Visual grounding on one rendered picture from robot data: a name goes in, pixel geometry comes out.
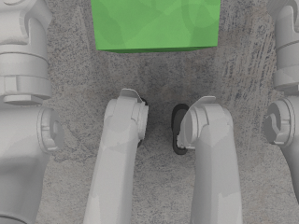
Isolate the carton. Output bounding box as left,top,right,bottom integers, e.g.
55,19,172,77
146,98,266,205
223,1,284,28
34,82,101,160
91,0,221,53

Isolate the left robot forearm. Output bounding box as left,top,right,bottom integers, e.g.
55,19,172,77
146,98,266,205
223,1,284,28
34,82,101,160
0,0,52,109

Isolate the left robot upper arm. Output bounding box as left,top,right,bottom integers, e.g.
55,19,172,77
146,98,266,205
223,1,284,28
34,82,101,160
0,105,64,224

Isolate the robot right foot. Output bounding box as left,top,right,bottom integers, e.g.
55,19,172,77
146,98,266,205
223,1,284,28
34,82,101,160
171,104,189,155

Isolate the right robot forearm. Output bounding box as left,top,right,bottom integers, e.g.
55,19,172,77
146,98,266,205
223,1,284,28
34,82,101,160
266,0,299,96

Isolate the robot right thigh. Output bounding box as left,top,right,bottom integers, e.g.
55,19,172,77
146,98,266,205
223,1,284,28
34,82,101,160
184,104,243,224

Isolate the right robot upper arm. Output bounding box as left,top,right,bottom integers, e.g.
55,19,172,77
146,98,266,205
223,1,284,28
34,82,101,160
263,97,299,204

